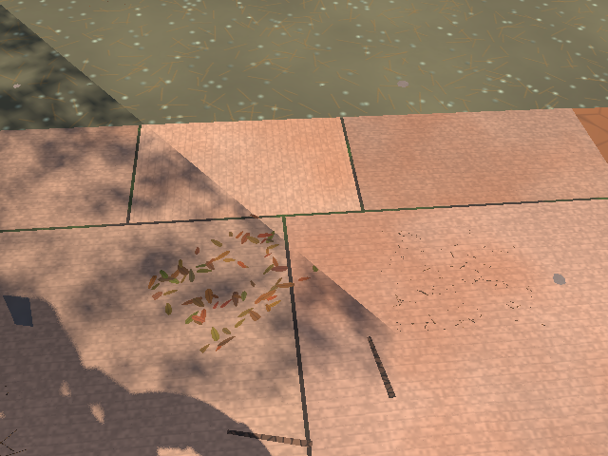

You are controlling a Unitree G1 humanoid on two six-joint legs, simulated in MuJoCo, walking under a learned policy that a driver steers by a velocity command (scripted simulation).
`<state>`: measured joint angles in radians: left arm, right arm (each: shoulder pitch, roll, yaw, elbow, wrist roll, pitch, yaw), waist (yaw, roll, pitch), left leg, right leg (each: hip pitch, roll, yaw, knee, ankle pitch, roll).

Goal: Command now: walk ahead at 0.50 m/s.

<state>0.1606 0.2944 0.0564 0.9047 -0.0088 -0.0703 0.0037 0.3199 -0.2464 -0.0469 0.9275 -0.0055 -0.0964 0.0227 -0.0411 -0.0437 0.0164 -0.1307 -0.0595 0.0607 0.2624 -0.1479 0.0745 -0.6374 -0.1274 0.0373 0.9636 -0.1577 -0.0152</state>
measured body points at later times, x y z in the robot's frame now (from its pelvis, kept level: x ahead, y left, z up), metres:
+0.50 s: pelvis +0.29 -0.07 +0.00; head +0.31 -0.08 +0.45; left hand +0.34 +0.20 -0.13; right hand +0.39 -0.34 -0.14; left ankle +0.31 +0.10 -0.67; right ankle +0.31 -0.15 -0.75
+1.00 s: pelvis +0.57 +0.02 -0.01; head +0.60 +0.03 +0.44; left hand +0.62 +0.31 -0.13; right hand +0.74 -0.22 -0.12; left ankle +0.60 +0.09 -0.75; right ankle +0.56 -0.15 -0.66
